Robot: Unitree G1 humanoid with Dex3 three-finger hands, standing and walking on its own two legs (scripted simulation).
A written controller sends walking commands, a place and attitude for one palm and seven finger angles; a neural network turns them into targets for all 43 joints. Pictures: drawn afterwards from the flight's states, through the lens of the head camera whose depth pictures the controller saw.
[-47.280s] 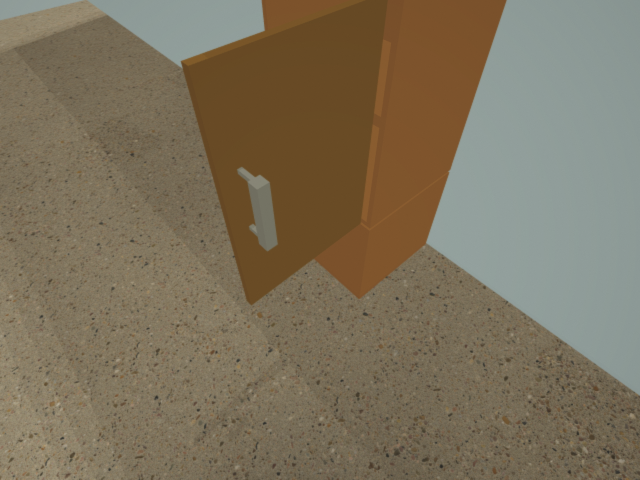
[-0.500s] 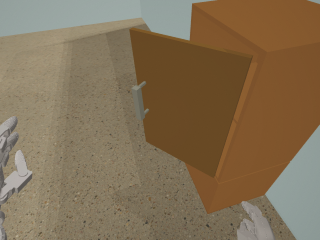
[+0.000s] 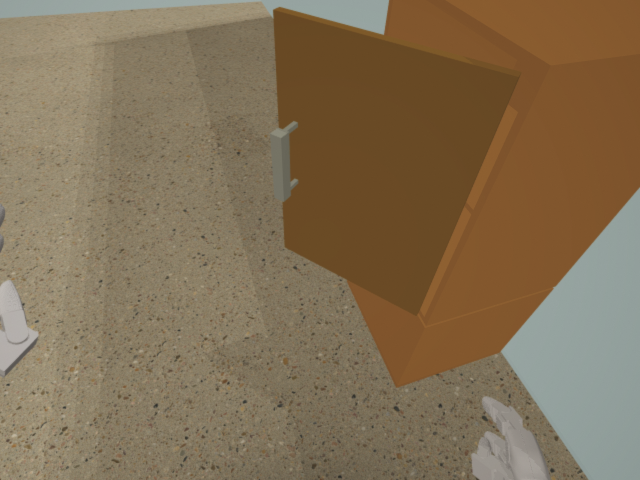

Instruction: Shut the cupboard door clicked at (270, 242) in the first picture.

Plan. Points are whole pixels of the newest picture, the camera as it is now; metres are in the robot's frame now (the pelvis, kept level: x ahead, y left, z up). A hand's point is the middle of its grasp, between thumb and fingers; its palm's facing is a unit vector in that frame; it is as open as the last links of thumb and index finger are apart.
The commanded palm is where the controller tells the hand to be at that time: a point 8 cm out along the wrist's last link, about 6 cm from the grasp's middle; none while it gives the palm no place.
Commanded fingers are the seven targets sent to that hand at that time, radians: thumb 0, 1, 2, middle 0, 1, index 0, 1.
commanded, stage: step back with the hand held close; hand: left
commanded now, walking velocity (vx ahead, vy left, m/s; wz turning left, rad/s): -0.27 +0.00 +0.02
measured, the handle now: (287, 161) +0.70 +0.12 -0.01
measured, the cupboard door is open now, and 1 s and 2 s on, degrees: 39 39 39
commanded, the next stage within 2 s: stop stepping back and stand still in 0.80 s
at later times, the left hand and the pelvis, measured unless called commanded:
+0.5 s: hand out of the picture +0.11 +0.28 +0.19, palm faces +0.50 -0.72 -0.48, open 7.4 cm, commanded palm +0.04 +0.31 +0.19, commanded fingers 0.00 0.90 0.90 -0.20 -0.30 -0.20 -0.30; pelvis -0.08 +0.00 -0.01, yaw +5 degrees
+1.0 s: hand out of the picture +0.03 +0.32 +0.18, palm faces +0.47 -0.82 -0.33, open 7.4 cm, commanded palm -0.03 +0.35 +0.19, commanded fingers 0.00 0.90 0.90 -0.20 -0.30 -0.20 -0.30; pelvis -0.17 +0.04 -0.01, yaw +0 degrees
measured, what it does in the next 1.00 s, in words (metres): walks backwards: right foot, then left foot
